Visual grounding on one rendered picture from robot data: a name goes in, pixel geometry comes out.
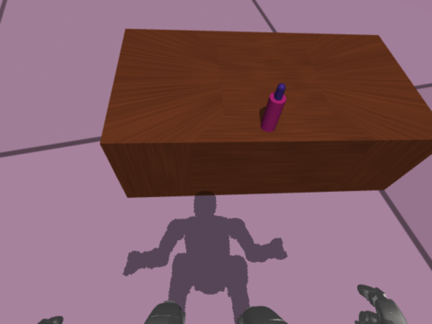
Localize bottle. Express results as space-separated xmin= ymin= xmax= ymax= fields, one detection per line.
xmin=261 ymin=83 xmax=286 ymax=132

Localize right robot hand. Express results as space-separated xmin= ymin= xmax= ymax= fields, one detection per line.
xmin=355 ymin=284 xmax=408 ymax=324

